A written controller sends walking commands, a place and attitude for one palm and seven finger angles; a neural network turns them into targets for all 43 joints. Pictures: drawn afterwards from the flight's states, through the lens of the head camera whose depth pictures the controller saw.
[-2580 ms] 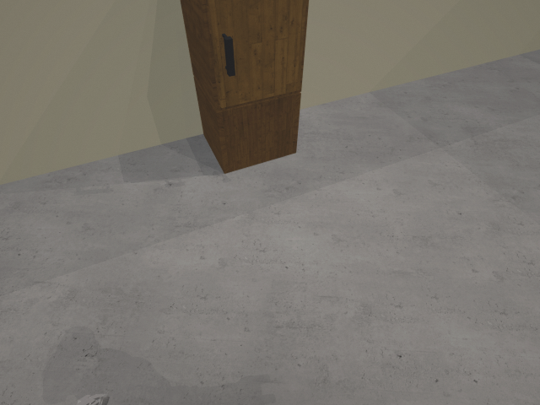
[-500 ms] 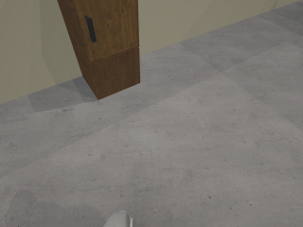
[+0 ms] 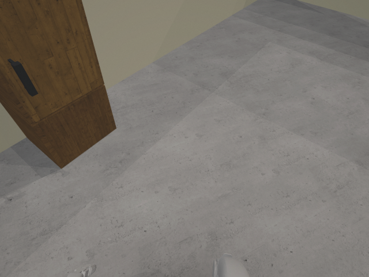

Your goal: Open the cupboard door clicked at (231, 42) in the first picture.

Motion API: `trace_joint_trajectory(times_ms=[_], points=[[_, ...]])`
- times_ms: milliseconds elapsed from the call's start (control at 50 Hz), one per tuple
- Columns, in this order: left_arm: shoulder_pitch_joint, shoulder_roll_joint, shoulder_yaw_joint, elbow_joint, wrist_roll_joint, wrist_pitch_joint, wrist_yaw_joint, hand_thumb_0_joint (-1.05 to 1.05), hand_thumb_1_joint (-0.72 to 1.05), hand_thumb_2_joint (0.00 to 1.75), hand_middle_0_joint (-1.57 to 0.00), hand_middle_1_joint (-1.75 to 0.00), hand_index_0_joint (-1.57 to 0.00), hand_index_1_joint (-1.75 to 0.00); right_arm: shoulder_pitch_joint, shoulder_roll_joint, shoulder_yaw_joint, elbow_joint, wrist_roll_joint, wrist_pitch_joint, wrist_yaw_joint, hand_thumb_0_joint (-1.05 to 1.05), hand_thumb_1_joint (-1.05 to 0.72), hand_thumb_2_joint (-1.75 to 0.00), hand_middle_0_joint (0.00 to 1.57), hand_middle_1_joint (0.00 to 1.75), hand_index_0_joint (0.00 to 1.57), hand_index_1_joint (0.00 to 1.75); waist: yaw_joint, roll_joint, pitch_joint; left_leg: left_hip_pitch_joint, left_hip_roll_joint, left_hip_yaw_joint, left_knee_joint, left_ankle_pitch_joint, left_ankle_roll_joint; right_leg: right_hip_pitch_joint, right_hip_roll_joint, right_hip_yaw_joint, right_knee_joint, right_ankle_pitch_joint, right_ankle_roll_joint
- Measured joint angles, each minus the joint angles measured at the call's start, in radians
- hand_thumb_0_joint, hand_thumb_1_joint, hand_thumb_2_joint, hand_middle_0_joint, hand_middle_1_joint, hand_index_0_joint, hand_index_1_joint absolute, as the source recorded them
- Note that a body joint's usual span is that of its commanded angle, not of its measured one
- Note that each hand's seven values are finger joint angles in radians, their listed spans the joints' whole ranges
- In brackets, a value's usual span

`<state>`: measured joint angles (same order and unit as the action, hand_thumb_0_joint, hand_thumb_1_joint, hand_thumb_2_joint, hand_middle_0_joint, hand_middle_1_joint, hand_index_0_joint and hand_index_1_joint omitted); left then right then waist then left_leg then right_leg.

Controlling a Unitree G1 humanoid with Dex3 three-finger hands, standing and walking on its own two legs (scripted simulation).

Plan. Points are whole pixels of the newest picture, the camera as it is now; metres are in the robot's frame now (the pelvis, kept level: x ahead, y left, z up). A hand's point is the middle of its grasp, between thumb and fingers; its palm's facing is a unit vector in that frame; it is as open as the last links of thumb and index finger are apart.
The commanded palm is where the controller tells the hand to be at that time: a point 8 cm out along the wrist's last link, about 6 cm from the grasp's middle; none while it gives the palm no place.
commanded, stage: walk to a spot facing it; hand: left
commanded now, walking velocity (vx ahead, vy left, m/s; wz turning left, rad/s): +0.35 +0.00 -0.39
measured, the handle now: (22, 77) +0.83 +0.70 -0.10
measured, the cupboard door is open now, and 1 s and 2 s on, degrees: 0 0 0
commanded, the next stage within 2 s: turn to face it in 0.92 s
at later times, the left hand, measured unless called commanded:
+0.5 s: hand (129, 214) +0.31 +0.17 -0.18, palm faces -0.11 -0.97 -0.23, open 7.2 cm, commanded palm none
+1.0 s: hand (166, 137) +0.62 +0.09 -0.18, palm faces -0.39 -0.91 -0.15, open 7.4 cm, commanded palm none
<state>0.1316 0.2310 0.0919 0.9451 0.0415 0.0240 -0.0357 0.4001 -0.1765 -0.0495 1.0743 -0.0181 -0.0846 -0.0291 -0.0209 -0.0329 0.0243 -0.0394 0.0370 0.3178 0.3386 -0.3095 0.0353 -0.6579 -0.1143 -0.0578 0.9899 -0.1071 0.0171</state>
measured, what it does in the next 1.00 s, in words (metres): walks ahead, turning right: right foot, then left foot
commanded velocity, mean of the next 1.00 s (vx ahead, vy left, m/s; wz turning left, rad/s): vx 0.31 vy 0.00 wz -0.38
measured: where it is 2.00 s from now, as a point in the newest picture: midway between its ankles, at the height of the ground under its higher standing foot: (205, 200)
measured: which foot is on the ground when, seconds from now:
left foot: down 0.00-0.18, up 0.20-0.56, down 0.58-1.00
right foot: up 0.00-0.18, down 0.20-0.60, up 0.62-1.00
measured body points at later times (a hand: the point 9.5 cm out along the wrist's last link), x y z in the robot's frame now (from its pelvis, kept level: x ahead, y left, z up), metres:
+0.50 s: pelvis +0.24 -0.03 -0.01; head +0.26 -0.02 +0.44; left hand +0.32 +0.22 -0.16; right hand +0.26 -0.28 -0.15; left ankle +0.33 +0.11 -0.71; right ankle +0.19 -0.12 -0.74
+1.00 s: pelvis +0.47 -0.04 -0.01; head +0.52 -0.06 +0.44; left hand +0.64 +0.13 -0.16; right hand +0.31 -0.22 -0.15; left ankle +0.39 +0.09 -0.74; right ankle +0.54 -0.21 -0.71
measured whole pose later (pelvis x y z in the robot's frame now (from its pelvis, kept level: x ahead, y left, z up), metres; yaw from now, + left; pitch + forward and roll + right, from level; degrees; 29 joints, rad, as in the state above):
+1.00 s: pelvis +0.47 -0.04 -0.01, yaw -23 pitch +1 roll -1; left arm 0.14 0.18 0.08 0.98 0.03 0.02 -0.04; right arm 0.41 -0.14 -0.05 1.09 -0.03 -0.06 -0.02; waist -0.04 -0.01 0.09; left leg 0.04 0.12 0.36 0.38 -0.40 -0.05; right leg -0.58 -0.09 -0.13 0.75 -0.18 -0.01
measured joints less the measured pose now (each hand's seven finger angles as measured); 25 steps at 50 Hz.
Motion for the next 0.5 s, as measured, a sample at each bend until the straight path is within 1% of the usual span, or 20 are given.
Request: trace_joint_trajectory(times_ms=[80, 140, 160, 180, 200, 220, 240, 260, 280, 300, 320, 340, 400, 440, 500], points=[[-0.053, -0.024, -0.018, -0.001, -0.004, 0.004, -0.004, 0.01, 0.92, 0.90, -0.20, -0.30, -0.19, -0.30, 0.056, 0.011, 0.008, 0.024, -0.008, 0.008, 0.004, 0.00, -0.91, -0.90, 0.20, 0.30, 0.19, 0.30, -0.039, 0.014, 0.032, 0.071, 0.013, 0.031, -0.009, -0.056, -0.027, 0.054, 0.013, -0.039, -0.197, -0.028, -0.022], [-0.083, -0.046, -0.032, -0.006, -0.006, -0.005, -0.005, 0.01, 0.92, 0.90, -0.20, -0.30, -0.19, -0.30, 0.093, 0.022, 0.014, 0.043, -0.011, 0.017, 0.007, 0.00, -0.91, -0.90, 0.20, 0.30, 0.19, 0.30, -0.060, 0.030, 0.055, 0.113, 0.042, 0.056, 0.023, -0.119, -0.058, 0.114, 0.050, -0.075, -0.301, -0.089, -0.058], [-0.089, -0.052, -0.037, -0.009, -0.006, -0.014, -0.005, 0.01, 0.92, 0.90, -0.20, -0.30, -0.19, -0.30, 0.105, 0.027, 0.016, 0.050, -0.011, 0.022, 0.008, 0.00, -0.91, -0.90, 0.20, 0.30, 0.19, 0.30, -0.063, 0.036, 0.061, 0.117, 0.059, 0.061, 0.060, -0.149, -0.069, 0.144, 0.069, -0.090, -0.335, -0.107, -0.073], [-0.090, -0.055, -0.041, -0.011, -0.005, -0.027, -0.005, 0.01, 0.92, 0.90, -0.20, -0.30, -0.20, -0.30, 0.119, 0.034, 0.018, 0.058, -0.008, 0.027, 0.011, 0.00, -0.91, -0.90, 0.20, 0.30, 0.19, 0.30, -0.062, 0.036, 0.064, 0.107, 0.081, 0.063, 0.135, -0.180, -0.076, 0.188, 0.085, -0.105, -0.379, -0.098, -0.088], [-0.088, -0.056, -0.044, -0.013, -0.004, -0.044, -0.004, 0.01, 0.91, 0.90, -0.20, -0.30, -0.20, -0.30, 0.130, 0.044, 0.020, 0.066, -0.002, 0.035, 0.015, 0.00, -0.91, -0.90, 0.20, 0.30, 0.19, 0.30, -0.057, 0.029, 0.063, 0.067, 0.106, 0.052, 0.269, -0.200, -0.076, 0.215, 0.090, -0.109, -0.399, -0.056, -0.103], [-0.085, -0.059, -0.045, -0.012, -0.009, -0.061, 0.001, 0.01, 0.91, 0.89, -0.20, -0.30, -0.20, -0.30, 0.123, 0.050, 0.022, 0.072, 0.005, 0.045, 0.018, 0.00, -0.90, -0.90, 0.20, 0.30, 0.20, 0.30, -0.050, 0.028, 0.069, -0.006, 0.121, -0.005, 0.462, -0.216, -0.076, 0.212, 0.096, -0.108, -0.362, -0.066, -0.107], [-0.075, -0.063, -0.047, -0.009, -0.017, -0.071, 0.006, 0.01, 0.91, 0.89, -0.20, -0.30, -0.20, -0.30, 0.106, 0.053, 0.022, 0.074, 0.010, 0.054, 0.019, 0.00, -0.90, -0.90, 0.20, 0.30, 0.20, 0.30, -0.045, 0.027, 0.075, -0.086, 0.115, -0.077, 0.650, -0.219, -0.071, 0.220, 0.103, -0.102, -0.336, -0.098, -0.107], [-0.061, -0.067, -0.049, -0.004, -0.022, -0.075, 0.011, 0.00, 0.91, 0.89, -0.20, -0.30, -0.20, -0.30, 0.085, 0.053, 0.019, 0.071, 0.012, 0.060, 0.018, 0.00, -0.90, -0.90, 0.20, 0.30, 0.20, 0.30, -0.041, 0.028, 0.078, -0.162, 0.106, -0.136, 0.799, -0.196, -0.065, 0.240, 0.111, -0.097, -0.335, -0.125, -0.106], [-0.042, -0.072, -0.051, 0.004, -0.026, -0.076, 0.017, 0.00, 0.91, 0.89, -0.20, -0.30, -0.20, -0.30, 0.059, 0.051, 0.015, 0.064, 0.011, 0.064, 0.018, 0.00, -0.90, -0.90, 0.20, 0.30, 0.20, 0.30, -0.038, 0.032, 0.076, -0.230, 0.101, -0.178, 0.894, -0.158, -0.062, 0.267, 0.120, -0.091, -0.353, -0.140, -0.102], [-0.021, -0.075, -0.053, 0.017, -0.027, -0.077, 0.023, 0.00, 0.91, 0.89, -0.20, -0.30, -0.20, -0.30, 0.031, 0.048, 0.012, 0.052, 0.007, 0.067, 0.018, 0.01, -0.90, -0.90, 0.20, 0.30, 0.20, 0.30, -0.036, 0.035, 0.071, -0.291, 0.104, -0.205, 0.937, -0.121, -0.061, 0.295, 0.129, -0.084, -0.383, -0.142, -0.095], [0.002, -0.078, -0.045, 0.026, -0.034, -0.080, 0.031, 0.00, 0.92, 0.89, -0.20, -0.30, -0.20, -0.30, 0.003, 0.045, 0.009, 0.036, 0.003, 0.068, 0.017, 0.01, -0.90, -0.90, 0.20, 0.30, 0.20, 0.30, -0.034, 0.038, 0.063, -0.345, 0.110, -0.223, 0.941, -0.092, -0.062, 0.321, 0.136, -0.077, -0.416, -0.135, -0.086], [0.020, -0.074, -0.028, 0.030, -0.039, -0.088, 0.044, -0.02, 0.94, 0.89, -0.21, -0.30, -0.20, -0.30, -0.024, 0.043, 0.006, 0.017, 0.000, 0.066, 0.017, 0.01, -0.90, -0.90, 0.20, 0.30, 0.20, 0.30, -0.030, 0.042, 0.053, -0.391, 0.117, -0.237, 0.915, -0.071, -0.064, 0.344, 0.143, -0.071, -0.447, -0.130, -0.085], [0.065, -0.044, -0.019, 0.055, -0.025, -0.085, 0.051, -0.03, 0.96, 0.89, -0.21, -0.30, -0.21, -0.30, -0.098, 0.038, -0.002, -0.039, -0.006, 0.060, 0.022, 0.00, -0.91, -0.90, 0.20, 0.30, 0.19, 0.30, -0.022, 0.049, 0.019, -0.477, 0.137, -0.245, 0.753, -0.019, -0.076, 0.400, 0.150, -0.051, -0.511, -0.131, -0.082], [0.092, -0.032, -0.022, 0.074, -0.021, -0.080, 0.046, -0.03, 0.95, 0.89, -0.21, -0.30, -0.20, -0.30, -0.140, 0.020, -0.012, -0.060, -0.010, 0.061, 0.018, 0.01, -0.93, -0.90, 0.20, 0.30, 0.20, 0.30, -0.011, 0.054, 0.003, -0.493, 0.139, -0.242, 0.627, 0.016, -0.080, 0.434, 0.150, -0.039, -0.533, -0.144, -0.072], [0.132, -0.022, -0.026, 0.094, -0.017, -0.075, 0.039, -0.02, 0.94, 0.89, -0.20, -0.30, -0.20, -0.30, -0.185, -0.007, -0.016, -0.080, -0.008, 0.054, 0.033, 0.01, -0.94, -0.90, 0.20, 0.30, 0.19, 0.30, 0.015, 0.053, -0.010, -0.472, 0.126, -0.233, 0.460, 0.048, -0.078, 0.483, 0.146, -0.020, -0.542, -0.181, -0.052]])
